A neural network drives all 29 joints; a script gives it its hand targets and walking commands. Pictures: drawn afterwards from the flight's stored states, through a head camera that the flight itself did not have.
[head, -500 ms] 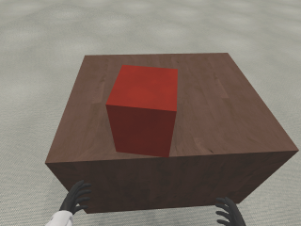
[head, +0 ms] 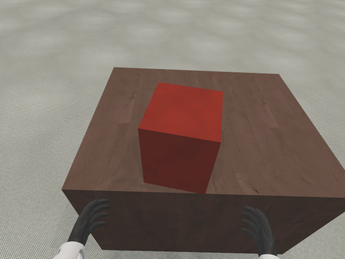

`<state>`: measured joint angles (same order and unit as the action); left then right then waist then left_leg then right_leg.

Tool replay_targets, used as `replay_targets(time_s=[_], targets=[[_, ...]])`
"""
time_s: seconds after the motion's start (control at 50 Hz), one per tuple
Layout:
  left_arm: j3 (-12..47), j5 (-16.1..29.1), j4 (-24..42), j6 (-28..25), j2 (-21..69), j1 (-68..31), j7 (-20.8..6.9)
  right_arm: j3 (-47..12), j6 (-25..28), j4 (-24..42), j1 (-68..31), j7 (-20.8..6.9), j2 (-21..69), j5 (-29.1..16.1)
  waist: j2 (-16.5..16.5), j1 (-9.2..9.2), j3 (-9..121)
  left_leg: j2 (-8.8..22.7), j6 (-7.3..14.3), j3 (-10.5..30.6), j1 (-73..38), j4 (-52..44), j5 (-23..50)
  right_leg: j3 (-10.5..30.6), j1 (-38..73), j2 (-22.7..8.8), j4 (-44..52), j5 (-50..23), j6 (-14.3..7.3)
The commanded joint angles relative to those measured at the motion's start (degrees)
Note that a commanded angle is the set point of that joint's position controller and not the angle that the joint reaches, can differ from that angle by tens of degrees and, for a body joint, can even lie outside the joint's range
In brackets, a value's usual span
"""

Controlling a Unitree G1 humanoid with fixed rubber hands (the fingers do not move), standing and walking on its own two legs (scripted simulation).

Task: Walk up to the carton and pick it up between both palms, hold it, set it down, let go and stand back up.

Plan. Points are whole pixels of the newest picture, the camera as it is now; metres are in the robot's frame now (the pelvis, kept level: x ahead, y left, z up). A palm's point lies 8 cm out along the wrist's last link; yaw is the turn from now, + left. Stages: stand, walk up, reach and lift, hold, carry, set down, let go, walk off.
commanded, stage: reach and lift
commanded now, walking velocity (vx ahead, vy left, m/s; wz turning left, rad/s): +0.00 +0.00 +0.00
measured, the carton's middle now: (181, 138) +0.48 -0.03 -0.01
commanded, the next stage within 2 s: none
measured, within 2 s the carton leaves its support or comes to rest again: neither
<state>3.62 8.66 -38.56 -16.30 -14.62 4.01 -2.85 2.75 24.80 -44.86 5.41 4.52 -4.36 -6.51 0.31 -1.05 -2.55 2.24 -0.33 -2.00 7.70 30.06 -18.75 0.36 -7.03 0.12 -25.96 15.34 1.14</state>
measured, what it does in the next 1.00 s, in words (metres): stands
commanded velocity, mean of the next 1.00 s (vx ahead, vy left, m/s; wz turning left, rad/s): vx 0.00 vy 0.00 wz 0.00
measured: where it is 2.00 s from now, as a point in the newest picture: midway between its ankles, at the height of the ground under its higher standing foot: outside the picture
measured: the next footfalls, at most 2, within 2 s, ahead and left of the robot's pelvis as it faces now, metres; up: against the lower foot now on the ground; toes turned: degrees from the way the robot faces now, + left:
none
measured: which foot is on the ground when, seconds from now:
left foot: down 0.00-1.00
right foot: down 0.00-1.00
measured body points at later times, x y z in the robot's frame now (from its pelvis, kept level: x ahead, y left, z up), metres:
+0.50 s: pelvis -0.01 +0.01 -0.01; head +0.01 +0.03 +0.44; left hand +0.27 +0.20 -0.03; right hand +0.26 -0.20 -0.03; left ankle -0.02 +0.11 -0.74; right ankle -0.01 -0.14 -0.74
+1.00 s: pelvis -0.02 +0.00 +0.00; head -0.01 +0.01 +0.45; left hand +0.36 +0.18 +0.05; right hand +0.32 -0.21 +0.04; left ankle -0.02 +0.11 -0.74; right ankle -0.01 -0.14 -0.74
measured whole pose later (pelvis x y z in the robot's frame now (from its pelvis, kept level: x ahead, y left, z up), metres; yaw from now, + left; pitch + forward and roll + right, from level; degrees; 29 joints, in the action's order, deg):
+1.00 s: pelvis -0.02 +0.00 +0.00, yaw +0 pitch +2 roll -2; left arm 1.5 11.5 -46.5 -5.0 -14.3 -27.3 -1.6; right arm -0.1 9.8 -45.8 -22.9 8.5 -8.8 -14.7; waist -0.1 -3.1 1.1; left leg 2.4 -0.3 -1.6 15.0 29.2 -15.8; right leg 0.1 -13.8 0.4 -24.2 12.0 1.1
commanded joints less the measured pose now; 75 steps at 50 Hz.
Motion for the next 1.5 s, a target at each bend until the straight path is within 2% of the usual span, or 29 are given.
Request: replay_targets(time_s=[0.0,0.08,0.1,0.24,0.34,0.4,0.44,0.56,0.6,0.66,0.68,0.72,0.8,0.84,0.92,0.94,0.98,1.0,1.08,1.1,1.16,1.24,1.32,1.36,1.38,1.4,1.42,1.46,1.48], targets=[[-1.43,1.00,7.82,-4.31,-6.31,-10.39,-0.57,0.46,4.08,7.73,-9.56,0.63,-4.53,-0.64,-1.76,-0.61,8.18,-2.04,-3.65,0.96,-1.70,-2.86,22.47,0.80,0.20,0.97,3.03,-18.86,-2.63],[-0.78,1.13,8.99,-6.07,-5.69,-11.81,-0.37,1.31,5.66,6.87,-12.12,0.82,-5.15,-1.53,-3.47,-0.83,10.27,-1.50,-4.60,2.09,-1.31,-2.00,25.08,0.35,0.08,1.53,2.39,-16.99,-3.25],[-1.27,0.76,9.08,-6.47,-5.90,-11.41,-0.15,1.17,6.08,6.20,-12.02,0.88,-4.77,-1.81,-4.56,-0.11,10.79,-1.52,-4.84,2.15,-1.34,-1.25,26.29,0.29,-0.04,1.61,1.99,-17.00,-3.36],[-0.59,1.38,7.95,-9.41,-4.91,-15.41,0.37,1.00,8.80,3.42,-17.98,0.68,-5.61,-3.56,-4.04,-0.51,13.54,-1.37,-5.26,3.29,0.58,1.22,26.73,0.08,-2.16,2.26,0.17,-15.73,-3.31],[-0.05,2.24,7.12,-9.27,-4.87,-21.19,1.41,2.40,8.10,3.39,-24.65,0.72,-7.00,-3.39,-3.85,-1.40,15.27,-1.45,-4.87,3.35,2.92,0.95,22.38,-0.20,-3.49,2.13,-0.57,-13.35,-3.11],[0.18,2.84,6.70,-8.86,-4.80,-23.87,1.82,1.88,6.73,3.68,-26.61,0.85,-6.77,-3.64,-3.35,-2.02,18.58,-1.63,-4.54,3.51,2.88,1.30,23.04,0.02,-2.88,1.97,-1.38,-15.98,-2.70],[-0.22,2.24,7.50,-8.24,-4.84,-25.67,2.22,1.48,6.07,3.08,-28.05,0.66,-8.24,-4.66,-5.06,-1.96,20.13,-1.67,-5.12,3.55,1.87,1.61,26.22,-0.22,-2.60,2.20,-1.69,-17.94,-2.69],[0.03,3.23,5.80,-4.17,-4.02,-28.23,2.21,0.65,1.93,3.18,-30.26,1.02,-10.17,-5.97,-4.90,-2.77,20.17,-1.31,-5.31,3.89,-1.00,0.31,29.24,-0.59,-3.03,2.52,0.70,-19.36,-2.96],[-0.87,3.26,6.95,-2.82,-5.12,-31.01,2.29,0.18,0.11,4.97,-32.19,1.11,-10.38,-6.41,-4.92,-1.89,21.04,-1.52,-4.61,3.31,-0.28,-1.05,26.89,-0.53,-2.18,2.25,1.15,-18.19,-2.84],[-1.09,3.88,4.31,-0.51,-4.96,-33.81,2.01,-0.28,-3.02,7.24,-34.53,1.24,-10.46,-6.36,-2.73,-1.82,20.71,-1.45,-3.52,2.75,0.47,-2.69,23.17,-0.38,-1.39,2.01,1.95,-16.98,-2.57],[-1.38,4.58,6.04,-0.37,-6.30,-38.50,2.13,0.64,-3.49,10.15,-38.55,1.61,-11.13,-6.04,-2.33,-1.83,23.54,-1.63,-3.35,2.38,1.49,-2.74,22.11,-0.41,-1.65,1.80,1.81,-16.88,-2.17],[-2.23,3.40,2.84,0.73,-5.84,-37.82,1.70,-0.78,-5.24,8.12,-37.01,1.92,-10.19,-6.24,-1.76,-1.82,22.23,-1.83,-2.92,2.10,0.94,-2.95,21.76,0.06,-0.83,1.65,2.25,-17.80,-2.11],[-2.29,3.83,3.41,3.61,-6.64,-47.27,2.17,-0.10,-8.27,8.86,-43.83,2.47,-11.35,-7.05,-4.50,-1.99,24.30,-1.79,-3.33,1.38,0.16,-3.27,21.78,-0.42,-1.66,1.66,2.63,-17.05,-2.20],[-3.37,3.40,3.48,4.73,-7.30,-48.58,1.97,-0.48,-8.96,10.43,-44.96,3.03,-11.61,-7.36,-3.79,-1.83,27.28,-2.00,-3.30,0.94,-1.28,-2.47,25.71,-0.52,-0.21,2.01,2.34,-21.83,-1.55],[-3.29,3.76,1.69,7.97,-6.92,-52.50,1.42,-0.93,-12.29,8.69,-47.83,3.97,-11.89,-7.61,-2.26,-3.00,26.36,-2.10,-2.78,0.76,-1.92,-3.06,25.23,-0.60,-0.04,2.24,2.89,-23.04,-1.22],[-4.28,2.82,1.79,9.00,-6.52,-51.63,1.38,-1.42,-12.75,8.71,-47.24,4.11,-12.23,-8.12,-2.34,-2.38,26.70,-2.10,-2.82,0.75,-2.86,-3.11,26.14,-0.79,0.26,2.40,3.05,-23.60,-1.13],[-5.24,2.33,0.70,11.17,-6.60,-51.94,0.94,-1.45,-13.61,9.59,-48.50,4.71,-12.38,-8.23,-0.50,-2.28,27.44,-2.20,-2.58,0.51,-3.58,-3.03,27.25,-0.93,0.93,2.60,3.71,-24.78,-0.59],[-5.13,3.22,2.94,11.61,-7.69,-56.00,1.00,0.26,-13.84,13.00,-52.06,5.05,-13.25,-7.60,-0.28,-2.73,30.05,-2.43,-2.62,0.24,-2.78,-3.51,25.07,-1.18,0.71,2.48,3.80,-23.08,-0.21],[-4.90,2.19,1.21,14.50,-6.86,-60.31,2.02,0.03,-17.44,8.74,-54.50,5.05,-12.70,-7.27,-2.81,-2.33,26.96,-1.94,-2.42,0.07,-2.10,-4.94,21.06,-1.38,-1.32,2.60,4.50,-18.30,-1.21],[-4.45,3.30,-0.15,15.00,-8.07,-64.97,2.14,0.86,-18.30,9.70,-59.22,5.12,-13.15,-6.94,-2.51,-2.46,28.01,-1.84,-2.21,-0.24,-0.68,-5.11,18.73,-1.38,-2.25,2.30,4.53,-16.60,-1.02],[-5.12,3.74,0.43,15.41,-8.69,-65.26,2.94,0.02,-19.60,11.63,-60.09,5.08,-12.75,-7.93,-1.74,-1.65,31.98,-2.01,-2.05,-0.14,-1.54,-4.36,22.30,-1.55,-1.12,2.55,3.68,-20.42,-0.63],[-4.88,2.50,-0.66,17.13,-8.46,-68.56,2.86,0.67,-21.16,7.31,-61.29,5.86,-13.65,-8.22,-3.61,-3.59,34.20,-2.10,-3.17,0.10,-4.47,-3.19,26.42,-1.94,-1.40,2.81,3.69,-24.83,-0.33],[-5.02,3.34,-4.84,18.34,-10.08,-75.80,3.56,1.23,-23.23,7.35,-69.34,5.77,-14.09,-8.26,-2.95,-3.25,35.77,-2.43,-2.10,-0.37,-0.96,-4.14,20.93,-1.76,-2.81,2.44,3.69,-21.32,-0.13],[-5.65,3.21,-3.30,18.26,-9.97,-72.91,3.55,0.62,-22.75,9.79,-67.69,6.16,-14.34,-8.95,-1.96,-2.89,40.98,-2.54,-2.51,-0.27,-3.81,-2.35,28.43,-1.83,-0.50,2.91,2.88,-29.56,0.58],[-5.64,3.49,-3.10,18.41,-10.66,-76.40,3.47,0.91,-22.87,9.50,-70.65,6.34,-15.21,-9.07,-2.14,-3.40,41.60,-2.70,-2.84,-0.24,-3.74,-1.98,29.77,-1.96,-0.47,3.17,2.62,-31.28,0.81],[-5.61,2.82,-3.57,18.90,-9.63,-74.04,3.29,-0.22,-23.19,7.81,-68.04,6.31,-14.91,-9.65,-2.42,-3.39,40.55,-2.63,-3.07,-0.12,-4.89,-1.90,31.70,-2.06,-0.04,3.43,2.85,-32.65,0.69],[-6.18,1.88,-6.50,19.89,-10.76,-77.18,3.07,-0.01,-24.17,4.02,-70.95,6.28,-15.78,-9.69,-3.23,-3.44,37.84,-2.54,-3.06,-0.01,-4.35,-2.54,29.77,-2.21,-1.87,3.32,3.37,-29.82,0.51],[-6.13,3.18,-8.42,20.13,-12.25,-80.80,2.99,0.83,-25.19,4.56,-74.22,6.57,-15.29,-9.09,-0.74,-3.71,37.19,-2.87,-1.77,-0.54,-0.45,-4.10,23.03,-1.79,-1.57,2.58,3.82,-25.33,0.79],[-5.74,3.64,-6.88,19.43,-11.76,-79.24,3.45,0.19,-24.86,6.62,-73.17,6.48,-14.63,-9.57,-1.05,-3.03,40.22,-2.81,-1.86,-0.41,-0.67,-3.82,24.54,-1.75,-0.59,2.69,3.10,-27.17,0.65]])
